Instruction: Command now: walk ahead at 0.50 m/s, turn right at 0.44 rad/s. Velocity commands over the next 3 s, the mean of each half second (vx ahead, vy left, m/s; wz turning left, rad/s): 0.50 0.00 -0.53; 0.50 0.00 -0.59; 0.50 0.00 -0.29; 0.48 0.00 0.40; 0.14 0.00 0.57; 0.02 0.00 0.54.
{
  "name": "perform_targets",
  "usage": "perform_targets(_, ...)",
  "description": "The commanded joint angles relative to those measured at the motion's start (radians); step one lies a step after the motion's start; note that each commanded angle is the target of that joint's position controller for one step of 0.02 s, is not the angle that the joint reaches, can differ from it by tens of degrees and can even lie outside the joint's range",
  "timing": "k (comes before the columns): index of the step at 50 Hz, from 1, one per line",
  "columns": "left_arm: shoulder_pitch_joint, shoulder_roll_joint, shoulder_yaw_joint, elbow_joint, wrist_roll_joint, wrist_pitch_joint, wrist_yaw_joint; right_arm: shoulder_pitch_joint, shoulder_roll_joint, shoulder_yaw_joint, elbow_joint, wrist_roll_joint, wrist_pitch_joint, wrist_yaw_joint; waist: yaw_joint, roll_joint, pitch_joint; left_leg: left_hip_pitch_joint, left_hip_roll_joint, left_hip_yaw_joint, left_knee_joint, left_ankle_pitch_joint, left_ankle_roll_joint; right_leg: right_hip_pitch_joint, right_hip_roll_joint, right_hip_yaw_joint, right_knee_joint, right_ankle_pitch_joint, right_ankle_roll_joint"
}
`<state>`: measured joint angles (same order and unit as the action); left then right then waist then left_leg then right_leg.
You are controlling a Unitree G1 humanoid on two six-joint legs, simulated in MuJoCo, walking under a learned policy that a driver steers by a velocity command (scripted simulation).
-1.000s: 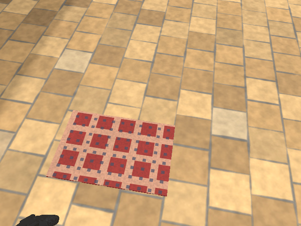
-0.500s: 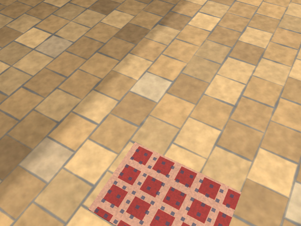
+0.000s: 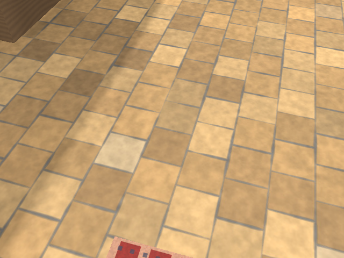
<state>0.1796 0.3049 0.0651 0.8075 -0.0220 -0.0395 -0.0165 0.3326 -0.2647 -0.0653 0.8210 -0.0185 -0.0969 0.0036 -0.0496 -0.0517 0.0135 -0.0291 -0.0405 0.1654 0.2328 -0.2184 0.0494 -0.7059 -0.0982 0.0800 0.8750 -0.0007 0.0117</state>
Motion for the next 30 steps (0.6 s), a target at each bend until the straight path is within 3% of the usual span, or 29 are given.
perform_targets(1,-0.08,0.012,-0.007,-0.081,0.005,-0.011,-0.019,-0.061,-0.153,-0.034,-0.059,0.008,-0.015,-0.014,0.002,0.085,0.063,-0.059,0.276,-0.049,-0.13,0.292,0.113,0.033,-0.006,-0.04,-0.135,0.114,-0.011)
perform_targets(4,-0.165,0.008,-0.014,-0.132,0.004,-0.011,-0.037,-0.005,-0.171,-0.042,-0.026,0.02,0.007,-0.018,-0.029,0.074,0.091,0.067,0.312,-0.018,-0.089,0.351,0.107,-0.021,0.002,-0.075,-0.218,0.059,-0.039)
perform_targets(6,-0.192,0.016,-0.012,-0.163,0.003,-0.011,-0.051,0.006,-0.184,-0.047,-0.014,0.029,0.026,-0.021,-0.025,0.085,0.088,0.139,0.33,0.002,-0.029,0.479,0.094,-0.023,0.021,-0.111,-0.247,-0.029,-0.064)
perform_targets(8,-0.156,0.044,0.003,-0.178,0.001,-0.007,-0.058,-0.01,-0.212,-0.054,-0.019,0.032,0.043,-0.03,0.015,0.125,0.032,0.172,0.329,0.031,0.095,0.821,0.071,0.084,0.082,-0.175,-0.248,-0.133,-0.101)
perform_targets(9,-0.087,0.07,0.018,-0.17,-0.001,-0.004,-0.056,-0.019,-0.225,-0.057,-0.023,0.034,0.052,-0.035,0.058,0.146,-0.017,0.171,0.323,0.042,0.208,0.978,0.059,0.182,0.122,-0.201,-0.241,-0.183,-0.124)
perform_targets(10,0.042,0.114,0.044,-0.143,-0.004,-0.002,-0.049,-0.033,-0.231,-0.056,-0.027,0.036,0.06,-0.04,0.133,0.143,-0.088,0.118,0.299,0.06,0.387,1.013,0.036,0.365,0.162,-0.207,-0.283,-0.167,-0.157)
perform_targets(11,0.209,0.183,0.079,-0.105,-0.003,0.005,-0.031,-0.039,-0.22,-0.049,-0.039,0.032,0.055,-0.045,0.218,0.092,-0.175,-0.075,0.259,0.064,0.648,0.819,-0.005,0.663,0.136,-0.109,-0.34,-0.119,-0.204)
perform_targets(12,0.237,0.3,0.102,-0.099,-0.009,0.008,-0.014,0.059,-0.073,-0.003,-0.089,-0.007,0.028,-0.026,0.124,-0.177,-0.261,-0.555,0.081,0.027,1.03,-0.101,-0.077,1.055,-0.137,0.405,-0.36,-0.19,-0.381)
perform_targets(13,0.251,0.253,0.083,-0.131,-0.002,-0.004,-0.015,-0.006,-0.103,0.003,-0.105,0.019,-0.017,-0.011,0.16,-0.111,-0.415,-0.712,-0.016,-0.222,1.202,-0.379,-0.079,1.161,-0.249,0.778,-0.539,-0.297,-0.473)
perform_targets(14,0.227,0.189,0.064,-0.125,0.008,-0.015,-0.016,-0.118,-0.162,-0.014,-0.138,0.059,-0.043,0.002,0.191,-0.048,-0.293,-0.804,0.048,-0.277,1.193,-0.297,-0.052,1.094,-0.217,0.63,-0.571,-0.251,-0.408)
perform_targets(15,0.174,0.157,0.056,-0.129,0.004,-0.022,-0.015,-0.147,-0.151,-0.007,-0.15,0.06,-0.056,0.001,0.151,0.013,-0.19,-0.788,0.092,-0.269,1.103,-0.213,-0.035,0.948,-0.172,0.497,-0.57,-0.182,-0.369)
perform_targets(16,0.103,0.124,0.046,-0.14,0.002,-0.024,-0.014,-0.152,-0.149,-0.01,-0.141,0.034,-0.057,-0.006,0.102,0.06,-0.11,-0.733,0.125,-0.259,1.005,-0.17,-0.04,0.794,-0.129,0.396,-0.58,-0.076,-0.338)
perform_targets(17,0.059,0.096,0.036,-0.159,0.013,-0.026,-0.009,-0.134,-0.164,-0.02,-0.135,0.018,-0.047,-0.009,0.065,0.04,-0.086,-0.655,0.148,-0.263,0.949,-0.137,-0.048,0.688,-0.102,0.334,-0.599,0.014,-0.329)
perform_targets(18,0.039,0.093,0.034,-0.172,0.019,-0.025,-0.006,-0.119,-0.161,-0.022,-0.134,0.012,-0.033,-0.007,0.043,0.03,-0.072,-0.607,0.152,-0.261,0.917,-0.122,-0.06,0.62,-0.084,0.313,-0.622,0.051,-0.329)
perform_targets(20,0.04,0.114,0.04,-0.173,0.013,-0.028,0.003,-0.11,-0.131,-0.017,-0.137,0.004,-0.012,-0.007,0.027,0.031,-0.053,-0.575,0.151,-0.236,0.823,-0.095,-0.093,0.526,-0.067,0.258,-0.646,0.121,-0.332)
perform_targets(22,0.062,0.144,0.049,-0.166,0.009,-0.026,0.017,-0.174,-0.102,-0.004,-0.159,0.001,-0.003,-0.009,0.041,0.022,-0.025,-0.566,0.134,-0.215,0.684,0.007,-0.121,0.459,-0.034,0.198,-0.655,0.128,-0.312)
perform_targets(25,0.1,0.153,0.053,-0.155,0.001,-0.015,0.029,-0.294,-0.075,0.01,-0.184,0.006,-0.008,-0.001,0.093,-0.014,-0.013,-0.482,0.081,-0.203,0.435,0.239,-0.128,0.406,0.028,0.146,-0.634,0.016,-0.251)
perform_targets(27,0.141,0.157,0.054,-0.142,-0.001,-0.008,0.031,-0.347,-0.087,0.008,-0.199,0.02,-0.014,0.008,0.119,-0.028,-0.018,-0.44,0.052,-0.208,0.354,0.303,-0.128,0.419,0.015,0.183,-0.617,-0.055,-0.234)
perform_targets(30,0.168,0.144,0.053,-0.132,-0.007,-0.002,0.034,-0.358,-0.13,-0.008,-0.209,0.029,-0.025,0.017,0.11,-0.047,-0.022,-0.42,0.048,-0.25,0.277,0.246,-0.101,0.507,-0.024,0.28,-0.536,-0.135,-0.212)
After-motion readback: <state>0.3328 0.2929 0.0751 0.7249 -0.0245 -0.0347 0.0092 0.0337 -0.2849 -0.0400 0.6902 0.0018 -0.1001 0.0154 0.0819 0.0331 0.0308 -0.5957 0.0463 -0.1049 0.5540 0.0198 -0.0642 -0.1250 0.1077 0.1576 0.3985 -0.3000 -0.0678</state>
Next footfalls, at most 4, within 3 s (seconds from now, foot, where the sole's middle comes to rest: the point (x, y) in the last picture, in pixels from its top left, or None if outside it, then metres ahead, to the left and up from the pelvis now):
0.22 right None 0.29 -0.14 -0.78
0.68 left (168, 232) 0.60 0.00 -0.78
1.20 right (258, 211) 0.69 -0.39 -0.78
1.74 left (247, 139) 1.07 -0.42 -0.78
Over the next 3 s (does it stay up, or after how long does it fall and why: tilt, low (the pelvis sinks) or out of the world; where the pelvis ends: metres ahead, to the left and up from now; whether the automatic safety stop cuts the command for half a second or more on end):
stays up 1.14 -0.53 -0.01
